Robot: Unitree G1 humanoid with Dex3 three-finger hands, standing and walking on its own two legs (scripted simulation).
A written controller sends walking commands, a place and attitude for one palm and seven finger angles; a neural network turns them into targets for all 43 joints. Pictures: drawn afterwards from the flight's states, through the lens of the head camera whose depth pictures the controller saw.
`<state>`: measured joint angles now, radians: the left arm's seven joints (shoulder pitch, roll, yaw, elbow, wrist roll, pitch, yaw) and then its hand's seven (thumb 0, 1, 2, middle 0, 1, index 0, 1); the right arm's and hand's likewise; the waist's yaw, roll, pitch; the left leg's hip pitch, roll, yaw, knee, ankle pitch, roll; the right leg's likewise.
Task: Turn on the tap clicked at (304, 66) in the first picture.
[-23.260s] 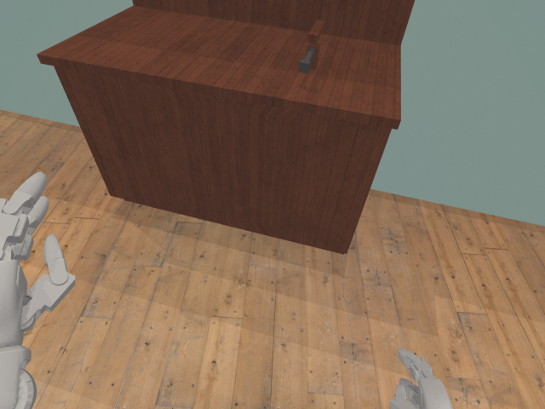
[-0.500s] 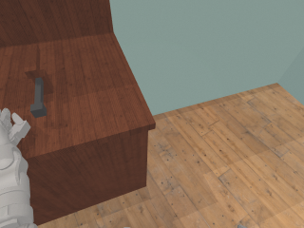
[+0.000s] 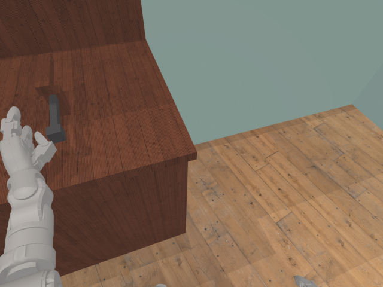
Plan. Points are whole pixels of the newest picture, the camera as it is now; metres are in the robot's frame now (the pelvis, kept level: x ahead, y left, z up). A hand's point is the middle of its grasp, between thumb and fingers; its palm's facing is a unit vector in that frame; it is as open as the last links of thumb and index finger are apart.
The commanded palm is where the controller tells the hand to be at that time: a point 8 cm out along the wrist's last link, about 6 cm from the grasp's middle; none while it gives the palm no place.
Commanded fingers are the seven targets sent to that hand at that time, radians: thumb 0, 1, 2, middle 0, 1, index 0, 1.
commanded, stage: push the lever round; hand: left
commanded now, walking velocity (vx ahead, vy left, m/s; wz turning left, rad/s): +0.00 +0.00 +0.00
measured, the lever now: (56, 133) +0.40 +0.31 +0.09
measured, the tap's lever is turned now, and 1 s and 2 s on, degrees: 3 22 46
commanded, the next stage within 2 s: none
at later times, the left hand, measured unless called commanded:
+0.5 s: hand (60, 145) +0.37 +0.29 +0.09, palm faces +0.58 -0.82 -0.04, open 7.7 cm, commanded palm +0.32 +0.32 +0.09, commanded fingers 0.00 0.90 0.90 -0.15 -0.15 -0.15 -0.15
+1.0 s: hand (84, 139) +0.39 +0.25 +0.09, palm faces +0.67 -0.74 -0.05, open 7.6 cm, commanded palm +0.34 +0.27 +0.09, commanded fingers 0.00 0.90 0.90 -0.15 -0.15 -0.15 -0.15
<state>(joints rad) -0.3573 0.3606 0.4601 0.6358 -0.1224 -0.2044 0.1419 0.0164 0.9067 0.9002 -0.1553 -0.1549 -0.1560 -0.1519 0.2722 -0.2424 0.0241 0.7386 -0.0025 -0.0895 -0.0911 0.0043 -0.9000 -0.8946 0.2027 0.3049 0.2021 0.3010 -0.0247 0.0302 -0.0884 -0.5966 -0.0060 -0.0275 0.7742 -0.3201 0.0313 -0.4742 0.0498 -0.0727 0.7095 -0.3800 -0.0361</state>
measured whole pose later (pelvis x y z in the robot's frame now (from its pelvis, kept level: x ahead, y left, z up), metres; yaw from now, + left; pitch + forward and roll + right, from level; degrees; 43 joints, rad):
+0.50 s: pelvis +0.00 +0.00 +0.00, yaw +0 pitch +7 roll -2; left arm -0.33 0.31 0.43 0.59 -0.12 -0.19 0.20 0.02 0.92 0.90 -0.16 -0.15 -0.16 -0.15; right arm 0.27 -0.24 0.01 0.75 0.00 -0.08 -0.09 0.01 -0.90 -0.89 0.20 0.30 0.20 0.30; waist -0.02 0.03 -0.10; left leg -0.57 0.00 -0.02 0.76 -0.32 0.03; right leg -0.45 0.05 -0.07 0.70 -0.38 -0.04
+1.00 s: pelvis +0.00 +0.00 +0.00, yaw +1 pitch +7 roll -2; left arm -0.42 0.18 0.33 0.59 -0.02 -0.13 0.49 0.02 0.94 0.92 -0.16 -0.15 -0.16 -0.15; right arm 0.22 -0.21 0.01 0.77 -0.04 -0.03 -0.07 0.00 -0.90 -0.89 0.20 0.30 0.20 0.30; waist -0.03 0.04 -0.11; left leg -0.59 -0.01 -0.03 0.78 -0.32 0.03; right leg -0.47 0.04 -0.08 0.73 -0.39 -0.04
